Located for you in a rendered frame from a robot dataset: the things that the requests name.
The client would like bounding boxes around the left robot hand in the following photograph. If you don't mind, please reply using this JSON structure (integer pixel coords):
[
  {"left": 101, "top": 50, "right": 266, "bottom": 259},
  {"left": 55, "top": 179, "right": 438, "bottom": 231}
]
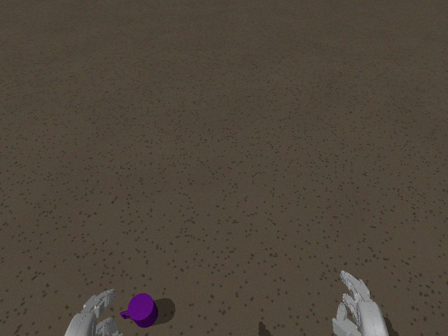
[{"left": 64, "top": 288, "right": 123, "bottom": 336}]

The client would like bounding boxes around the mug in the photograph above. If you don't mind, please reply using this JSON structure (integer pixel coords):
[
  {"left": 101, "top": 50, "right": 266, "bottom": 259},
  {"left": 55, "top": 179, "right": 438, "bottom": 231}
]
[{"left": 120, "top": 293, "right": 158, "bottom": 328}]

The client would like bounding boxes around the right robot hand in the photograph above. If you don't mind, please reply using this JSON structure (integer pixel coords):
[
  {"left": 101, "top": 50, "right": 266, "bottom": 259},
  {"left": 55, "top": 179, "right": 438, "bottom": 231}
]
[{"left": 332, "top": 270, "right": 389, "bottom": 336}]

